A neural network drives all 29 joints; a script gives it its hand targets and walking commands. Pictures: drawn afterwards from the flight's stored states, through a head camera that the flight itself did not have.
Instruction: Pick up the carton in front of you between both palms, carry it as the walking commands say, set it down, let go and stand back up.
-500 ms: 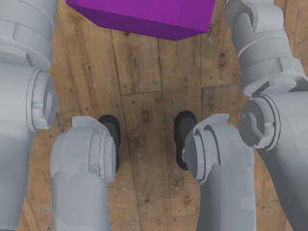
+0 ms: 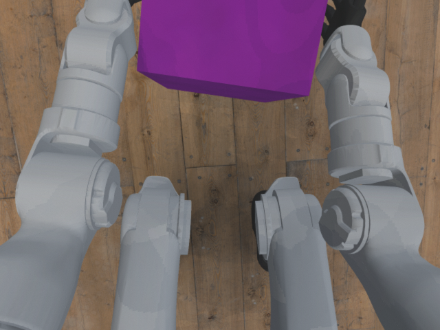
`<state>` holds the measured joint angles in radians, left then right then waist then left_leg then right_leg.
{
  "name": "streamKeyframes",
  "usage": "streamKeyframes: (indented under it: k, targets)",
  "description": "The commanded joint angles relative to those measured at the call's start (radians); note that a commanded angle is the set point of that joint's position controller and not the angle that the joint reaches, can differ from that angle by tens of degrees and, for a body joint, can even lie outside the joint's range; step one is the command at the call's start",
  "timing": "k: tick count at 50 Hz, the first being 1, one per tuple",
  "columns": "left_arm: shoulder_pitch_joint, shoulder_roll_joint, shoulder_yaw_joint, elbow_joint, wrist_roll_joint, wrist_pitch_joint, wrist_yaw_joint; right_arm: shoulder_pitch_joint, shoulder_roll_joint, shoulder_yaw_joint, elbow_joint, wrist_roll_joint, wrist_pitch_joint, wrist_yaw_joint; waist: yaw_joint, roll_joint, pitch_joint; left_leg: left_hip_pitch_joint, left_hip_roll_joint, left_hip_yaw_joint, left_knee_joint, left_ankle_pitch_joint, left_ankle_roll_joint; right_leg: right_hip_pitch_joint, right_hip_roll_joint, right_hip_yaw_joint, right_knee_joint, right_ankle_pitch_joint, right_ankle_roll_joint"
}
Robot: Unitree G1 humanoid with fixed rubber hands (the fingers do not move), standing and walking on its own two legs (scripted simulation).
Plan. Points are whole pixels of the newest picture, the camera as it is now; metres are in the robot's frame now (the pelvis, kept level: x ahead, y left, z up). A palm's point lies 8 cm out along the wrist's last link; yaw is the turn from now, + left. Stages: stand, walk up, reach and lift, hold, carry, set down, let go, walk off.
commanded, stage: reach and lift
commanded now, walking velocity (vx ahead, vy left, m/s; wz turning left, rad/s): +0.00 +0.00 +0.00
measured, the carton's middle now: (228, 26) +0.56 +0.00 -0.20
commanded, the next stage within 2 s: none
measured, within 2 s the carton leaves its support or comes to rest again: neither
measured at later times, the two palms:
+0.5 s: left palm out of the picture +0.50 +0.15 +0.05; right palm out of the picture +0.49 -0.15 +0.05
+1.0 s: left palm out of the picture +0.45 +0.15 +0.21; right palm out of the picture +0.45 -0.15 +0.21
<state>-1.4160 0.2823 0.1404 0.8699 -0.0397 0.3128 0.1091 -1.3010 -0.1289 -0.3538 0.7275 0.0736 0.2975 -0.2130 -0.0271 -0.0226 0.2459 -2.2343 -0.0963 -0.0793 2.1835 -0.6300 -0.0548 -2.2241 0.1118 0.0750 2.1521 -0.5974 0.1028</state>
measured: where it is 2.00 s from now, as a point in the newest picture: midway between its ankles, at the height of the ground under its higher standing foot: (216, 244)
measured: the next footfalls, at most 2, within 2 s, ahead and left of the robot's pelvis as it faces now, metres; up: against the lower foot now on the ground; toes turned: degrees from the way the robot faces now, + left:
none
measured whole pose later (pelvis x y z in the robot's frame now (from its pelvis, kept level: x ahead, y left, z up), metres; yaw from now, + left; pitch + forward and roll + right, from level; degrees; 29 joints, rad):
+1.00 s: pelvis +0.03 -0.01 +0.25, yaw +2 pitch +33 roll -1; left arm -0.75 -0.06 0.40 0.66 0.24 0.37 0.02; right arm -0.71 0.10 -0.46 0.61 -0.22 0.36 -0.06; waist -0.01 -0.01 -0.24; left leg -1.43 -0.09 -0.12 1.31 -0.46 -0.05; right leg -1.42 0.09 0.12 1.30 -0.45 0.06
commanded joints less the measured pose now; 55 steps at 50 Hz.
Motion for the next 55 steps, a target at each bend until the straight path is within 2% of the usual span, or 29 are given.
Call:
streamKeyframes:
  k: [1, 3, 6, 9, 12, 19, 27, 33, 42, 55]
  targets:
    - [-0.568, -1.173, -0.357, -0.222, -0.095, -0.002, -0.285, -0.764, 1.029, 0.502, -0.22, 0.088, 0.008, 0.335, -0.014, 0.121, -1.733, 0.928, -0.053, 0.148, -0.238, 0.7, 0.025, 0.683, 0.058, -0.222, -0.193, 0.579, -0.041]
    - [-0.47, -1.19, -0.281, -0.099, -0.033, 0.016, -0.299, -0.695, 1.054, 0.442, -0.133, 0.022, 0.025, 0.347, -0.015, 0.101, -1.525, 0.8, -0.058, 0.158, -0.3, 0.544, 0.019, 0.599, 0.058, -0.226, -0.258, 0.443, -0.041]
    - [-0.416, -1.18, -0.131, 0.036, 0.085, 0.031, -0.323, -0.62, 1.053, 0.292, 0.004, -0.102, 0.046, 0.367, -0.021, 0.089, -1.242, 0.592, -0.062, 0.164, -0.394, 0.295, 0.028, 0.519, 0.057, -0.214, -0.345, 0.252, -0.053]
    - [-0.419, -1.157, -0.034, 0.078, 0.156, 0.035, -0.338, -0.605, 1.033, 0.208, 0.048, -0.172, 0.054, 0.376, -0.023, 0.082, -1.175, 0.546, -0.063, 0.163, -0.462, 0.205, 0.039, 0.526, 0.057, -0.201, -0.417, 0.188, -0.062]
    - [-0.439, -1.147, 0.004, 0.079, 0.186, 0.032, -0.343, -0.622, 1.04, 0.188, 0.048, -0.193, 0.054, 0.379, -0.013, 0.073, -1.204, 0.564, -0.063, 0.164, -0.509, 0.182, 0.044, 0.566, 0.059, -0.195, -0.467, 0.17, -0.065]
    - [-0.464, -1.201, -0.053, -0.01, 0.168, 0.058, -0.353, -0.651, 1.125, 0.273, -0.019, -0.153, 0.084, 0.392, 0.015, 0.041, -1.436, 0.721, -0.065, 0.178, -0.597, 0.206, 0.04, 0.735, 0.063, -0.197, -0.557, 0.182, -0.052]
    - [-0.358, -1.324, -0.197, -0.138, 0.092, 0.102, -0.37, -0.525, 1.222, 0.413, -0.098, -0.094, 0.127, 0.419, 0.015, 0.05, -1.587, 0.932, -0.074, 0.176, -0.677, 0.35, 0.024, 0.903, 0.069, -0.193, -0.638, 0.316, -0.043]
    - [-0.211, -1.38, -0.254, -0.162, 0.074, 0.091, -0.36, -0.351, 1.253, 0.456, -0.099, -0.089, 0.114, 0.427, 0.007, 0.067, -1.492, 1.021, -0.078, 0.152, -0.759, 0.424, 0.014, 0.956, 0.07, -0.173, -0.717, 0.379, -0.046]
    - [-0.026, -1.412, -0.25, -0.141, 0.107, 0.052, -0.327, -0.162, 1.271, 0.459, -0.059, -0.114, 0.075, 0.424, 0.01, 0.06, -1.299, 1.165, -0.074, 0.108, -0.926, 0.404, 0.018, 1.065, 0.069, -0.134, -0.88, 0.351, -0.056]
    - [0.203, -1.431, -0.297, -0.196, 0.125, 0.026, -0.328, 0.093, 1.314, 0.51, -0.07, -0.14, 0.051, 0.422, 0.018, 0.033, -1.136, 1.425, -0.054, 0.061, -1.177, 0.435, 0.035, 1.373, 0.049, -0.069, -1.145, 0.393, -0.067]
